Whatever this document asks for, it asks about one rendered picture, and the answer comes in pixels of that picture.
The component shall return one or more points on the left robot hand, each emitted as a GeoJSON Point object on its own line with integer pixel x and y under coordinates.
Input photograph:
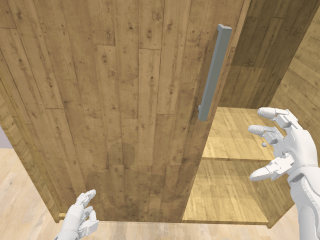
{"type": "Point", "coordinates": [76, 216]}

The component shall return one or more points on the right robot hand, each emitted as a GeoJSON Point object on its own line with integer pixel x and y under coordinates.
{"type": "Point", "coordinates": [298, 143]}

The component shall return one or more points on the handle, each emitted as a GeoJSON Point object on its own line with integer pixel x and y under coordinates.
{"type": "Point", "coordinates": [220, 49]}

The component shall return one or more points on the wardrobe door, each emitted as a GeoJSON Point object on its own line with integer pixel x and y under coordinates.
{"type": "Point", "coordinates": [110, 90]}
{"type": "Point", "coordinates": [25, 133]}

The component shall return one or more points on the left robot forearm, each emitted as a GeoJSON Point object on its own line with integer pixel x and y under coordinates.
{"type": "Point", "coordinates": [67, 235]}

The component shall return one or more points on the right robot forearm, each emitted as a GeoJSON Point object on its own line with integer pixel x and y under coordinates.
{"type": "Point", "coordinates": [305, 192]}

